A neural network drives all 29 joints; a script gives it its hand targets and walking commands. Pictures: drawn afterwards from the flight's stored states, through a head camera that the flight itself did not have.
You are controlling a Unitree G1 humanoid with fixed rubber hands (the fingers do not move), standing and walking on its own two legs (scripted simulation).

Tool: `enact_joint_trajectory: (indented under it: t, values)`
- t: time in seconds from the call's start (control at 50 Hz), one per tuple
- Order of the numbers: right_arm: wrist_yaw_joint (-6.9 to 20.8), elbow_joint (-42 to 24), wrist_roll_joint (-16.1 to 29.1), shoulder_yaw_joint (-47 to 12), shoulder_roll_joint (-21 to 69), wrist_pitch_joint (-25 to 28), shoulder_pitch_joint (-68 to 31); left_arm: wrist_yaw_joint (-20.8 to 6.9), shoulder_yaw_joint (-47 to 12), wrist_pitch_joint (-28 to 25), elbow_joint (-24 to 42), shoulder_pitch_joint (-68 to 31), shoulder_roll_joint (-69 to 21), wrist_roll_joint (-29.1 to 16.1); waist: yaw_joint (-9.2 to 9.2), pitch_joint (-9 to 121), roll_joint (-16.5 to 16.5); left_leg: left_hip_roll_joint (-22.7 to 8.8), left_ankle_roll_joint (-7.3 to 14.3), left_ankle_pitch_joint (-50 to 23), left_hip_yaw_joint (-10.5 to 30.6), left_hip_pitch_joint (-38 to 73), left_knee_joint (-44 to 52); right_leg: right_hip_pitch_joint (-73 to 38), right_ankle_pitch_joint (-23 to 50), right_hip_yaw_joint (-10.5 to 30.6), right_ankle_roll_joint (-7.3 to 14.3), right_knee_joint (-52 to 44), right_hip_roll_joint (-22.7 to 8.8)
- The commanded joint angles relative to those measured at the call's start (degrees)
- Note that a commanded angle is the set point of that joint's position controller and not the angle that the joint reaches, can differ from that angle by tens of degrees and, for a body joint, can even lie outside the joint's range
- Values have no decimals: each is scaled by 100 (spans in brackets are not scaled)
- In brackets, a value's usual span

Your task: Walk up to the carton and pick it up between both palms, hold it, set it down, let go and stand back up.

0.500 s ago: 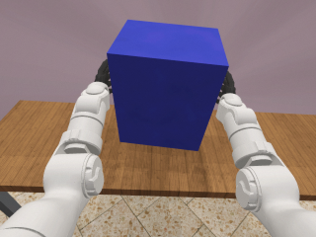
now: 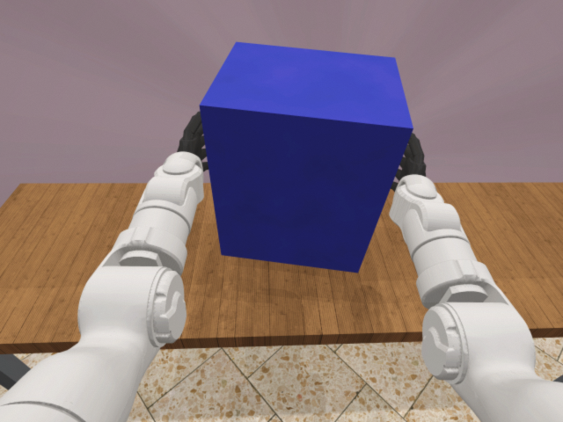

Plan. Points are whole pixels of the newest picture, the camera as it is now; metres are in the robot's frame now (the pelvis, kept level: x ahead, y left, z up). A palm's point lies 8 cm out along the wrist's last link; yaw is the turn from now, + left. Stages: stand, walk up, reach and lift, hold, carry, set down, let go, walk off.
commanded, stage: set down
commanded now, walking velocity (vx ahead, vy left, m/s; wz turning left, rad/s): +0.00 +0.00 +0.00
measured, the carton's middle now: (300, 164) +0.44 -0.06 +0.17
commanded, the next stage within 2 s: none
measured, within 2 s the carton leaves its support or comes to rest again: neither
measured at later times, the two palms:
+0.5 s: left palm (199, 172) +0.46 +0.10 +0.14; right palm (404, 193) +0.38 -0.22 +0.14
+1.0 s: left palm (210, 179) +0.48 +0.08 +0.12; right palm (405, 210) +0.38 -0.22 +0.11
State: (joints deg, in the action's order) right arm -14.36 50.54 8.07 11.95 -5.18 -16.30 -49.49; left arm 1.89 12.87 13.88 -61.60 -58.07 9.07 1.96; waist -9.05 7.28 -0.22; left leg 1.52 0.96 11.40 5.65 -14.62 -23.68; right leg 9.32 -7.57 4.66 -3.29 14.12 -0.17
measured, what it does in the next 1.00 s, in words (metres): stands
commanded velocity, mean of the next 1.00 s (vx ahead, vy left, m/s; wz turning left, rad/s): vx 0.00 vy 0.00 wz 0.00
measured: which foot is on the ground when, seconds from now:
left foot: down 0.00-1.00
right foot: down 0.00-1.00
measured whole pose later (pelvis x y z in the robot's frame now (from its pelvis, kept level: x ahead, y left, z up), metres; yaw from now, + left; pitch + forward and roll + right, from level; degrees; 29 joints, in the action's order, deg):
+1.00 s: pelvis +0.01 +0.00 +0.00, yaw -2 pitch +9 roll -1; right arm -13.2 47.4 -6.2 24.0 4.0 -7.6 -45.6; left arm -1.8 11.7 -1.8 -82.3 -63.2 12.9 -3.2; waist -11.2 7.6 0.0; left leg 1.6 1.5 10.9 2.9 -20.7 -22.7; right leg 17.7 -8.1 4.9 -3.6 16.6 -0.9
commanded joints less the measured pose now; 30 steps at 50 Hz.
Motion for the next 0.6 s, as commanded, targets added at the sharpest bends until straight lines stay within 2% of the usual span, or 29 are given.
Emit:
enact_joint_trajectory:
  t: [0.0,0.18,0.38,0.58]
  values:
    - [969,-2517,249,-1451,3781,866,-6492,-1192,-1262,-434,867,-4801,-4133,-442,-77,3501,232,150,-491,-1923,-424,1686,54,-888,1948,-568,107,190,407]
    - [953,-2205,-141,-1284,3951,961,-6158,-1338,-958,-833,417,-4994,-3768,-420,-149,3666,153,183,-374,-1867,-493,1408,76,-1148,2379,-497,46,346,326]
    - [1007,-2046,-379,-1331,4188,1134,-5749,-1374,-1105,-1244,459,-5246,-3686,-509,-267,3971,533,146,-461,-2460,-515,1584,-44,-1126,2804,-521,50,495,301]
    - [1087,-2047,-597,-1227,4134,1330,-5623,-1409,-1122,-1519,176,-5191,-3706,-556,-324,4023,723,51,-560,-2940,-486,1894,-132,-755,2680,-596,99,459,332]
